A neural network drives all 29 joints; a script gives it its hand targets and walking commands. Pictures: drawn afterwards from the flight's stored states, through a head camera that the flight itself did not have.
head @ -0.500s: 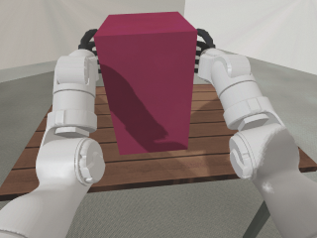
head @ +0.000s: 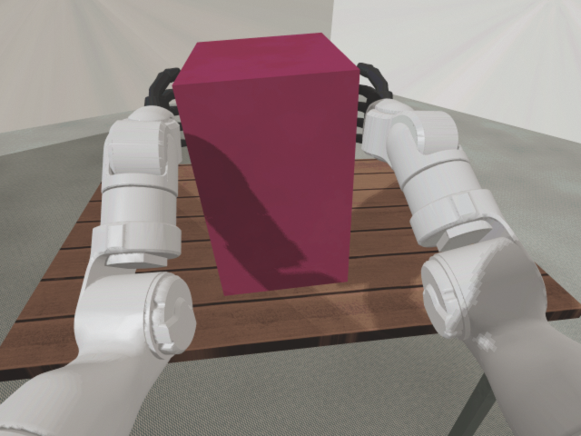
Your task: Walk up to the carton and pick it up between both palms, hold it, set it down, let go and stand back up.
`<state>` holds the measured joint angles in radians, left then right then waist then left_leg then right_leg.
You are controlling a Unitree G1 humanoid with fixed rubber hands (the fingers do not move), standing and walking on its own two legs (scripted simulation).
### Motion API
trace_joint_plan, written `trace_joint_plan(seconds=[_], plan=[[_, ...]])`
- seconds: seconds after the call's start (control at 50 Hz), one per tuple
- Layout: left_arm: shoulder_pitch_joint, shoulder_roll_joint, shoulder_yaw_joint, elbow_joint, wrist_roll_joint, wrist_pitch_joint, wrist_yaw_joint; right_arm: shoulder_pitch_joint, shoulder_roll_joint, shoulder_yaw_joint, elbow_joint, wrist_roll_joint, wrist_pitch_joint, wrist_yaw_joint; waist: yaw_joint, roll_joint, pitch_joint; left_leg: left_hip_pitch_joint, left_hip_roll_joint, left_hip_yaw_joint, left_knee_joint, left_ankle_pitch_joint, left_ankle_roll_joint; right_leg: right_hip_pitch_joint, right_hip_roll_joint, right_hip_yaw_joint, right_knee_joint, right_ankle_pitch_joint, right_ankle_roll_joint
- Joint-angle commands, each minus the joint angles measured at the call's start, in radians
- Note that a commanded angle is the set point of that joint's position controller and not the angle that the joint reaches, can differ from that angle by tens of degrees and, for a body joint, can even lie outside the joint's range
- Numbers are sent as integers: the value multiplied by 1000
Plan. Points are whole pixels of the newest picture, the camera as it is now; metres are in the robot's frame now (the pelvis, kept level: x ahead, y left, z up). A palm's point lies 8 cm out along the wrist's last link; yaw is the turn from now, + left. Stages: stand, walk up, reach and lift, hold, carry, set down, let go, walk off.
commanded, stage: hold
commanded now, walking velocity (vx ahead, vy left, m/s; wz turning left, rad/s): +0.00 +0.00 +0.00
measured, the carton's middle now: (273, 163) +0.38 -0.01 +0.27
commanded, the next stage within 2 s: none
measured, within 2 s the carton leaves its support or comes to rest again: neither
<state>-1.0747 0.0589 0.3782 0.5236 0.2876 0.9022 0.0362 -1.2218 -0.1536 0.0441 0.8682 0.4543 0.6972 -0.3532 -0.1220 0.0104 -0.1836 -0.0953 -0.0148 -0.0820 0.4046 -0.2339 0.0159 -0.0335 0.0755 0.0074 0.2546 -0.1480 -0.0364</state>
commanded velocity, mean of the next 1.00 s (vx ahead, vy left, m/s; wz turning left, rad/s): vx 0.00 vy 0.00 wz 0.00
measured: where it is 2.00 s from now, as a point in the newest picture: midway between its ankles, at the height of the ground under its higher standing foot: outside the picture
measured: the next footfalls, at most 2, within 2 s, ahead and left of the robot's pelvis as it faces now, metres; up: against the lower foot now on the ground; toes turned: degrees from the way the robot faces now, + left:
none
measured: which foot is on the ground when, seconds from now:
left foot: down 0.00-1.00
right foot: down 0.00-1.00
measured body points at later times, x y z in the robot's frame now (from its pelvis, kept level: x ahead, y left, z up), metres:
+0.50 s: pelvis -0.01 -0.01 +0.00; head -0.11 +0.01 +0.44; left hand +0.38 +0.13 +0.35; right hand +0.36 -0.14 +0.35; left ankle -0.01 +0.11 -0.75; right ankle +0.00 -0.10 -0.75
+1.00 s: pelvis -0.01 +0.00 +0.00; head -0.11 +0.01 +0.44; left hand +0.39 +0.12 +0.34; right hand +0.37 -0.14 +0.35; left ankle -0.01 +0.11 -0.75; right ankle +0.00 -0.10 -0.75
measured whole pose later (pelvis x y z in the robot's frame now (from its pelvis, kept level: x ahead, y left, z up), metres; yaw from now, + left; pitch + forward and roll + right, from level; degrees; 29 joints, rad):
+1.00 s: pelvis -0.01 +0.00 +0.00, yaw +0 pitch -3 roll -2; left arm -1.15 0.07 0.43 0.62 0.30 0.87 0.03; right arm -1.29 -0.15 0.00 0.93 0.41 0.70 -0.35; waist -0.10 0.02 -0.19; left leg -0.12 -0.01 -0.08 0.39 -0.22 0.01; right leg -0.06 0.08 0.01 0.26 -0.14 -0.04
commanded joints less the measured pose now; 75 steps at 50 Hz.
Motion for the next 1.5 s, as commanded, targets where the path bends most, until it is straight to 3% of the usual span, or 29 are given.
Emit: trace_joint_plan(seconds=[0.0,0.06,0.08,0.14,0.3,0.36,0.42,0.48,0.54,0.6,0.66,0.76,0.8,0.86,0.9,0.94,0.98,1.0,1.04,1.12,1.22,1.28,1.32,1.34,1.36,1.38,1.4,1.44,1.48], plan=[[-800,-589,-316,-113,-194,-44,-137,-772,602,88,-282,158,-28,129,-17,84,-246,27,-4,0,-44,282,-97,89,8,10,13,250,71],[-832,-620,-336,-125,-214,-53,-127,-842,638,106,-361,171,-39,140,4,67,-329,29,3,-7,-44,251,-88,102,11,11,19,234,72],[-839,-584,-301,-108,-201,-60,-124,-817,652,84,-297,153,-28,143,15,40,-263,-10,5,-5,-61,226,-81,87,8,14,7,211,74],[-796,-585,-299,-121,-194,-54,-121,-789,654,122,-327,166,-29,139,34,20,-328,25,-3,0,-45,290,-71,119,2,14,19,292,82],[-813,-523,-206,68,-142,-48,-165,-818,607,16,-166,87,-24,148,13,7,-193,-41,-10,23,-87,64,-56,30,-18,27,-29,56,78],[-858,-561,-242,17,-196,-82,-155,-892,645,37,-276,114,-49,142,10,19,-330,-37,-7,10,-63,159,-59,90,-10,28,3,184,72],[-761,-546,-228,33,-166,-70,-163,-824,636,85,-296,138,-44,118,21,3,-310,4,-26,22,-33,253,-57,125,-26,32,15,336,92],[-784,-500,-179,61,-136,-53,-181,-821,610,42,-223,114,-29,110,2,-3,-222,-3,-17,25,-67,164,-57,83,-30,23,-10,228,95],[-858,-529,-214,26,-163,-72,-171,-877,610,24,-235,118,-44,135,12,42,-254,-30,-7,17,-78,121,-60,54,-22,18,-11,115,74],[-852,-574,-275,-16,-199,-79,-160,-837,617,42,-254,123,-49,134,-8,74,-296,-12,4,5,-58,232,-80,105,-2,18,15,232,64],[-809,-560,-254,-3,-169,-65,-162,-774,571,18,-180,117,-36,137,-21,100,-234,-22,5,6,-74,201,-93,90,-6,11,6,192,57],[-814,-575,-265,-25,-190,-72,-151,-868,620,74,-307,146,-53,138,0,55,-334,2,-10,9,-46,245,-76,134,-3,19,15,254,76],[-844,-533,-225,7,-159,-76,-152,-852,630,54,-252,125,-44,136,13,2,-266,-25,-13,15,-70,157,-59,71,-15,17,-10,164,86],[-859,-573,-276,-47,-194,-82,-144,-874,641,69,-299,139,-57,141,13,49,-325,-16,-5,7,-58,211,-67,105,-2,15,7,188,74],[-832,-566,-240,-11,-170,-73,-142,-815,631,49,-218,132,-42,145,18,51,-248,-21,-1,3,-74,179,-69,74,-2,12,0,160,70],[-812,-525,-196,43,-145,-74,-150,-831,642,48,-202,114,-40,146,30,-3,-247,-36,-4,11,-80,120,-52,79,-15,26,-16,123,82],[-793,-544,-225,29,-163,-76,-150,-838,638,63,-249,126,-49,140,9,15,-297,-1,-15,13,-54,199,-51,82,-19,37,-10,206,78],[-800,-553,-236,-1,-172,-74,-149,-842,630,65,-279,140,-51,136,29,28,-306,8,-9,6,-57,227,-56,98,-10,22,6,231,78],[-831,-534,-229,-13,-184,-77,-150,-838,658,76,-260,140,-42,131,13,-12,-303,-3,-21,18,-49,208,-52,83,-21,32,1,260,88],[-803,-555,-237,23,-172,-68,-156,-820,608,40,-237,119,-42,127,-11,54,-255,-18,-10,15,-59,187,-72,66,-16,23,-9,193,71],[-797,-580,-288,-50,-196,-68,-161,-844,634,87,-343,162,-52,114,-20,50,-355,36,-21,12,-22,310,-77,127,-12,26,19,356,83],[-756,-559,-274,-69,-171,-60,-156,-746,612,94,-262,158,-27,114,-3,62,-269,11,-11,5,-44,300,-87,124,-2,17,14,317,80],[-774,-600,-305,-98,-194,-51,-148,-814,594,98,-335,173,-40,123,1,81,-299,31,-7,-4,-43,317,-94,107,3,11,18,290,72],[-790,-568,-280,-70,-168,-47,-147,-773,591,72,-267,144,-26,127,-16,70,-261,27,5,0,-55,243,-90,90,4,12,0,218,69],[-774,-583,-282,-59,-170,-44,-149,-790,597,79,-272,138,-29,132,2,56,-241,3,5,0,-69,222,-88,85,7,2,-1,193,69],[-818,-604,-310,-73,-195,-50,-145,-843,595,73,-311,145,-39,139,-14,67,-287,2,7,0,-71,205,-88,91,12,-1,9,168,66],[-827,-603,-306,-67,-200,-54,-139,-847,624,76,-305,141,-41,144,8,58,-273,-25,6,-1,-77,171,-82,86,6,8,3,151,69],[-842,-602,-312,-81,-201,-60,-133,-831,648,74,-288,146,-38,148,3,66,-289,-18,-4,6,-59,226,-74,81,2,12,12,213,71],[-800,-567,-290,-94,-199,-65,-130,-792,656,111,-306,166,-28,140,19,18,-326,18,-7,2,-44,293,-71,112,3,25,14,306,79]])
